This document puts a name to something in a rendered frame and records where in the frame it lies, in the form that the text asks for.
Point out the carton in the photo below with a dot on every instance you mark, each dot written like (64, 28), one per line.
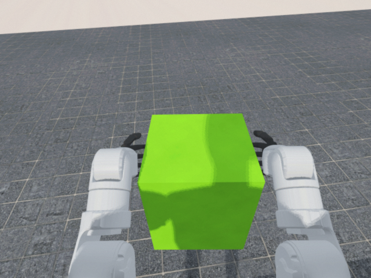
(200, 181)

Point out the right robot forearm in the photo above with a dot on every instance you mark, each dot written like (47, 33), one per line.
(300, 208)

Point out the robot left hand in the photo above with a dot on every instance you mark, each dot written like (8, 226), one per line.
(127, 143)

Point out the left robot forearm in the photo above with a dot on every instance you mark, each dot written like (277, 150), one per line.
(107, 209)

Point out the robot right hand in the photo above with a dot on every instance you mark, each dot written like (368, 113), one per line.
(269, 141)

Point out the robot left upper arm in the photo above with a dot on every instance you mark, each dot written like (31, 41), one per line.
(104, 259)

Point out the robot right upper arm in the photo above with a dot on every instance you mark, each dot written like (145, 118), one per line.
(309, 259)

